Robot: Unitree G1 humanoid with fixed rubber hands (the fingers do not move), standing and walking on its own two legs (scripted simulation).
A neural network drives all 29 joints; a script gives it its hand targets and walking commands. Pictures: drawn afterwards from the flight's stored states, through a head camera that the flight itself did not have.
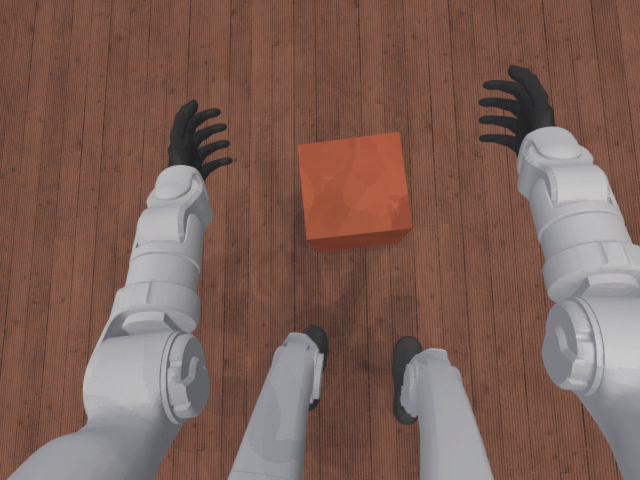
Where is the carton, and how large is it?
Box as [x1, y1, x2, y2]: [298, 132, 411, 251]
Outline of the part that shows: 398,132 298,145 306,238 317,251 397,243 411,228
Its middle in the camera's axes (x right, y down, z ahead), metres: +0.08 -0.09 +0.90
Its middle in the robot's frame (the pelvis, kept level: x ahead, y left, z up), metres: +0.53 +0.05 -0.53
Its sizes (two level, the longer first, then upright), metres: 0.210 0.200 0.250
